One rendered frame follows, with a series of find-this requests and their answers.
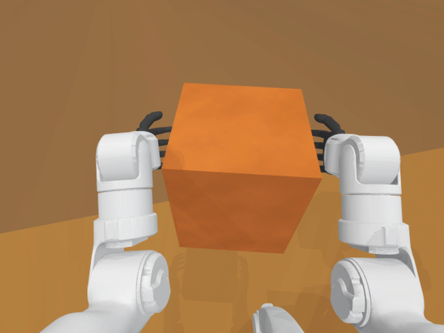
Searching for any carton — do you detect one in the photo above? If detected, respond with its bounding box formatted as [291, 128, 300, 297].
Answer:
[162, 83, 322, 254]

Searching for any right robot upper arm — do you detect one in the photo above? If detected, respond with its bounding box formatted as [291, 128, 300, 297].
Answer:
[330, 257, 444, 333]

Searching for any robot left hand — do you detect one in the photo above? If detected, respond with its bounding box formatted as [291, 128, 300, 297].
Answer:
[136, 111, 173, 170]

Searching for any robot right forearm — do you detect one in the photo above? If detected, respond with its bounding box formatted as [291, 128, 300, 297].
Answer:
[324, 134, 425, 308]

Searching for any right robot thigh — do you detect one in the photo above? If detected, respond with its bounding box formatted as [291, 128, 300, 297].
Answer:
[253, 307, 304, 333]

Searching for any robot right hand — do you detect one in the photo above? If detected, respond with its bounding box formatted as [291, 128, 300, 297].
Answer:
[311, 114, 345, 175]

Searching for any left robot upper arm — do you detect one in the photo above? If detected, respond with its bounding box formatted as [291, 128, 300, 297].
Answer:
[40, 250, 171, 333]

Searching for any robot left forearm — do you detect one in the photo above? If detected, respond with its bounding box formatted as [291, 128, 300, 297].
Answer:
[87, 131, 161, 302]

